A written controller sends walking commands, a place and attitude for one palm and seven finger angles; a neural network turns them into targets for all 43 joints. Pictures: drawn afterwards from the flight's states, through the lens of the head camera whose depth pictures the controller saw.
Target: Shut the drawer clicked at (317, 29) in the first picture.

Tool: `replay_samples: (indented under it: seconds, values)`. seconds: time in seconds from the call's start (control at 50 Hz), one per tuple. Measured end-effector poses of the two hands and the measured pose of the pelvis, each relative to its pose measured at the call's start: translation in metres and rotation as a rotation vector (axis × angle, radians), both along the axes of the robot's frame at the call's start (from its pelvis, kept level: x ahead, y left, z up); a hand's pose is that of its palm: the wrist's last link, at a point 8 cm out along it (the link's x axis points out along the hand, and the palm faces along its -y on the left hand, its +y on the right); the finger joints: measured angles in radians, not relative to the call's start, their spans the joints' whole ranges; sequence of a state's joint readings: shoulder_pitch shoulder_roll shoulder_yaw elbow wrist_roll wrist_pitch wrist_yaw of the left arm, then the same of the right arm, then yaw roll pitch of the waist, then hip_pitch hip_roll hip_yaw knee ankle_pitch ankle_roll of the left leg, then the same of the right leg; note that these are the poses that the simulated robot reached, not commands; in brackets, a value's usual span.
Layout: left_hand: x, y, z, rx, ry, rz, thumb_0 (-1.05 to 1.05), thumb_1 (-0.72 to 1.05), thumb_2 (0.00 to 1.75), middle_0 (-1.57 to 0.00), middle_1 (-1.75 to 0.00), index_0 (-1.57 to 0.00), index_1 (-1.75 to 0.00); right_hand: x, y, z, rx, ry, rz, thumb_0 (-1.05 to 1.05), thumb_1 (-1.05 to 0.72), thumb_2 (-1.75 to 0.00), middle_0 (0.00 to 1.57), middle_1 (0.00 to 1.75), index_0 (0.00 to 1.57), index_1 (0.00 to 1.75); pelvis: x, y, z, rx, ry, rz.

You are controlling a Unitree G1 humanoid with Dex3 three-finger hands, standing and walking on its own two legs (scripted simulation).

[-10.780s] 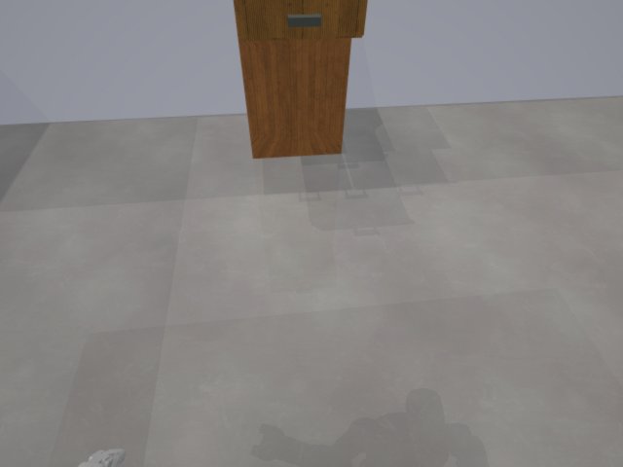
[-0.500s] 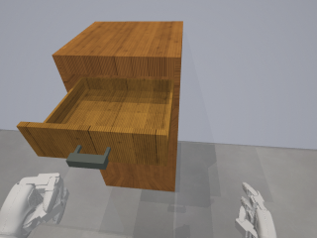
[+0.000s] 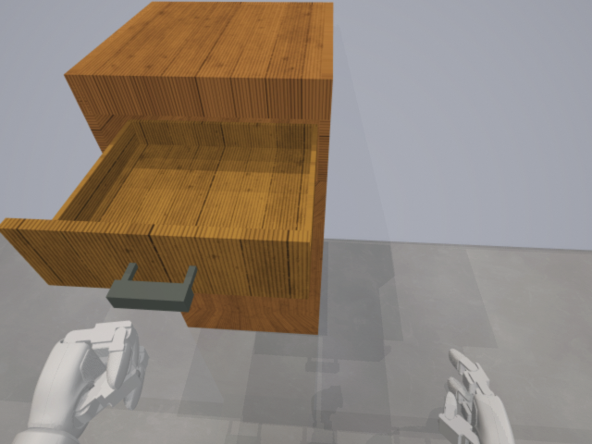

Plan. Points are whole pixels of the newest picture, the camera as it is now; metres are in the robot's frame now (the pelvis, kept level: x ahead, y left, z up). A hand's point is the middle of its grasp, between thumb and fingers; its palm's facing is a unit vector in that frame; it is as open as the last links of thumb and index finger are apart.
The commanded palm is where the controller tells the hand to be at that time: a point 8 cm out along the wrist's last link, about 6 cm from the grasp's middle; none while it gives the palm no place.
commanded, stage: bring the fist close to the handle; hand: left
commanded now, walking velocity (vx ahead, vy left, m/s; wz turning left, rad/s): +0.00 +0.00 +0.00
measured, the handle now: (156, 282) +0.32 +0.23 +0.05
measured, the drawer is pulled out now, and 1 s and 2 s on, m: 0.30 0.30 0.21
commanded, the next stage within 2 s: push the drawer shut in 0.86 s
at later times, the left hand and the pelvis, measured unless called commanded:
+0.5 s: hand (167, 355) +0.21 +0.18 +0.05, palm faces +0.03 -1.00 -0.06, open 3.3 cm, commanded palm +0.18 +0.24 +0.05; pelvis +0.00 +0.00 -0.02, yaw +0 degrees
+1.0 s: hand (167, 354) +0.21 +0.18 +0.05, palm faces +0.05 -1.00 -0.08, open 3.3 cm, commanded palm +0.19 +0.25 +0.05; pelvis +0.00 -0.01 -0.02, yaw +0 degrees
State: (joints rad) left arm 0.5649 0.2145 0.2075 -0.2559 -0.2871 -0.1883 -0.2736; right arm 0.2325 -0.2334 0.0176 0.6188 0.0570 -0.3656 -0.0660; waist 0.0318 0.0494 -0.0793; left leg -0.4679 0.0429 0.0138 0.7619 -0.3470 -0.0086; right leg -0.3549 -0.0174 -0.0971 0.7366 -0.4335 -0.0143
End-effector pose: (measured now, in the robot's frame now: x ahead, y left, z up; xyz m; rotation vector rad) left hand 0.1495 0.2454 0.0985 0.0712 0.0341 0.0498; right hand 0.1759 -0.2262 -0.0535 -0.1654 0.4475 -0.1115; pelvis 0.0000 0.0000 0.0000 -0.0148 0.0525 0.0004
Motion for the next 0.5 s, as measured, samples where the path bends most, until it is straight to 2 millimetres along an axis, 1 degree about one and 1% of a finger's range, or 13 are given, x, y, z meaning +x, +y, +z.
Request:
replay_samples:
  seconds: [0.2, 0.5]
  values:
    - [0.012, 0.003, -0.018, -0.006, 0.001, 0.003, 0.02, 0.9, 0.9, -1.4, -1.6, -1.4, -1.6, -0.011, -0.004, -0.017, -0.016, 0.092, -0.018, 0.01, -0.9, -0.9, 0.2, 0.3, 0.2, 0.3, -0.001, 0.003, -0.007, -0.003, 0.039, 0.002]
    - [0.041, -0.008, -0.045, -0.013, -0.001, -0.023, 0.02, 0.9, 0.9, -1.4, -1.6, -1.4, -1.6, -0.02, -0.009, -0.037, -0.023, 0.18, -0.036, 0.01, -0.9, -0.9, 0.2, 0.3, 0.2, 0.3, -0.002, 0.002, -0.019, -0.002, 0.097, -0.003]
